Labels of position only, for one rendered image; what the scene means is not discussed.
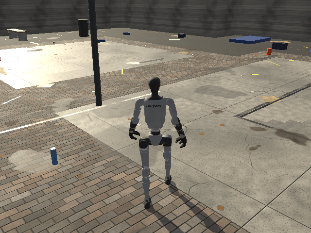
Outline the robot right forearm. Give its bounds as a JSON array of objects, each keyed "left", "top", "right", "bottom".
[{"left": 174, "top": 117, "right": 185, "bottom": 138}]

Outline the left robot hand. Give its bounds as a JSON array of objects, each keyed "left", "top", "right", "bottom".
[{"left": 129, "top": 131, "right": 140, "bottom": 140}]

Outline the right robot upper arm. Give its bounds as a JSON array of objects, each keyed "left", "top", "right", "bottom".
[{"left": 165, "top": 98, "right": 179, "bottom": 125}]

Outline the left robot upper arm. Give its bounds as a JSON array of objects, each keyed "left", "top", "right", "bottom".
[{"left": 132, "top": 98, "right": 145, "bottom": 124}]

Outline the robot left forearm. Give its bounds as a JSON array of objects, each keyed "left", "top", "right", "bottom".
[{"left": 129, "top": 117, "right": 137, "bottom": 133}]

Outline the right robot hand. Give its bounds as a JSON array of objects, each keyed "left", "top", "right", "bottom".
[{"left": 175, "top": 136, "right": 187, "bottom": 148}]

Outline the robot torso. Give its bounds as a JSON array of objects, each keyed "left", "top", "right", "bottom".
[{"left": 143, "top": 97, "right": 166, "bottom": 146}]

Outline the robot head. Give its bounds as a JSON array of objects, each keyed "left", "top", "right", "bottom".
[{"left": 146, "top": 77, "right": 163, "bottom": 100}]

